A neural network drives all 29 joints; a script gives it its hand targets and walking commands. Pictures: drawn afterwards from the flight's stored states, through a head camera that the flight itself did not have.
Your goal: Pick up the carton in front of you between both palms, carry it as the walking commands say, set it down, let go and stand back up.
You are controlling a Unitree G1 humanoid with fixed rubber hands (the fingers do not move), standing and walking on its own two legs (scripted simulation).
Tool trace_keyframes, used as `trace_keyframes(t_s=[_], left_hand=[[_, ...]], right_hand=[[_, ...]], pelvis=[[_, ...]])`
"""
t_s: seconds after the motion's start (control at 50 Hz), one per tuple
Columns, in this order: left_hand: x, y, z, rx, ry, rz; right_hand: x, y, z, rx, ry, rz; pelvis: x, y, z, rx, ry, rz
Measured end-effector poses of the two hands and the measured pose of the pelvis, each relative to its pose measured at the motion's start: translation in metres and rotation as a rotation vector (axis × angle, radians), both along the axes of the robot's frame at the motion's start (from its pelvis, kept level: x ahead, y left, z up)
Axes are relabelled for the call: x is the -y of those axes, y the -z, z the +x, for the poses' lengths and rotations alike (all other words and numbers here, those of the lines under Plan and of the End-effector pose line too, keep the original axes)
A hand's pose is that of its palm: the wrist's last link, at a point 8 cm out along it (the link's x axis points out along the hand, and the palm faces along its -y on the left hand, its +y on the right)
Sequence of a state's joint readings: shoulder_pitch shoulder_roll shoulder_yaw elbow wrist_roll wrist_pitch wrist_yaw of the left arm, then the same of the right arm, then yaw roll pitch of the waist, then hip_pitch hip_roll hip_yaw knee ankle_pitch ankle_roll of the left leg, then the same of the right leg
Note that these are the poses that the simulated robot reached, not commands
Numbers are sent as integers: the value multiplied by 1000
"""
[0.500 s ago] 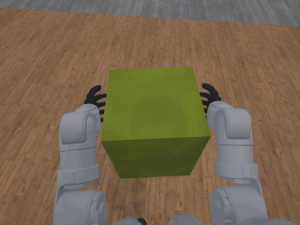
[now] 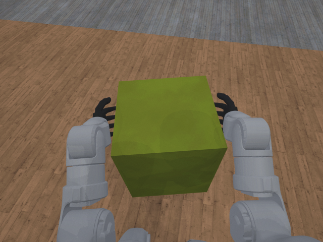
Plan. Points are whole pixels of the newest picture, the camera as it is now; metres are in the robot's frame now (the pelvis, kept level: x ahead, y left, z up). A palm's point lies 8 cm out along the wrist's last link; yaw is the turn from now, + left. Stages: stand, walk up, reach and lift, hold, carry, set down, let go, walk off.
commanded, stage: carry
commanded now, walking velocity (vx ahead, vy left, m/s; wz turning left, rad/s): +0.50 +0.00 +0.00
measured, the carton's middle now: (166, 141) +0.35 +0.01 +0.02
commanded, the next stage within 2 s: none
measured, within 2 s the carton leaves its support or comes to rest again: neither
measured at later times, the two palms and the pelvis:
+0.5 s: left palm (123, 52) +0.67 +0.16 +0.06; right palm (213, 56) +0.64 -0.14 +0.06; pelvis +0.31 +0.04 -0.02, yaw -3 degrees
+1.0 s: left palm (134, 12) +0.96 +0.15 +0.05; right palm (204, 10) +0.97 -0.15 +0.05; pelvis +0.61 -0.01 -0.05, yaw +0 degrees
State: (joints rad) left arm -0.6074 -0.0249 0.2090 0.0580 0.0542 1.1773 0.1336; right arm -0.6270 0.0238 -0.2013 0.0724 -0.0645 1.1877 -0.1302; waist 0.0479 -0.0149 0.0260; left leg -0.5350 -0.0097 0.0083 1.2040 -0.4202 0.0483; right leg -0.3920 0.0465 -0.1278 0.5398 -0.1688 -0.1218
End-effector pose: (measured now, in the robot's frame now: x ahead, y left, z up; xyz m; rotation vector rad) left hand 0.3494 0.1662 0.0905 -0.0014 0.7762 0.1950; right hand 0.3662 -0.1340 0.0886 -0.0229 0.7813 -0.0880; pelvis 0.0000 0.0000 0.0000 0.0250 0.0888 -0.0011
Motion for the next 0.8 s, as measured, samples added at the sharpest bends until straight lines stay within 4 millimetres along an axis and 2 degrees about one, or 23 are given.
trace_keyframes(t_s=[0.12,0.24,0.32,0.36,0.44,0.52,0.68,0.74,0.8], left_hand=[[-2,-13,73,58,-14,-9],[-4,-20,160,107,13,-12],[-8,-4,225,113,59,-20],[-6,9,254,86,88,-32],[2,30,294,-16,137,-15],[8,34,335,-32,153,-16],[11,17,428,71,111,-36],[15,10,470,113,97,-32],[22,8,514,139,86,-16]], right_hand=[[-2,-9,71,56,13,21],[-5,-14,148,105,52,24],[-8,-5,202,113,79,-4],[-6,5,224,86,92,-35],[1,27,251,-17,126,-39],[6,30,287,-33,145,-36],[10,9,391,70,132,-24],[15,2,437,112,117,-22],[22,5,485,137,96,-15]], pelvis=[[-1,-4,66,-16,5,8],[-13,6,150,-17,19,-12],[-25,31,216,11,44,-43],[-28,36,239,13,40,-26],[-37,29,279,7,37,-42],[-41,21,319,-3,40,-52],[-30,21,411,-16,25,-49],[-21,29,454,-15,19,-36],[-11,45,502,2,6,-19]])
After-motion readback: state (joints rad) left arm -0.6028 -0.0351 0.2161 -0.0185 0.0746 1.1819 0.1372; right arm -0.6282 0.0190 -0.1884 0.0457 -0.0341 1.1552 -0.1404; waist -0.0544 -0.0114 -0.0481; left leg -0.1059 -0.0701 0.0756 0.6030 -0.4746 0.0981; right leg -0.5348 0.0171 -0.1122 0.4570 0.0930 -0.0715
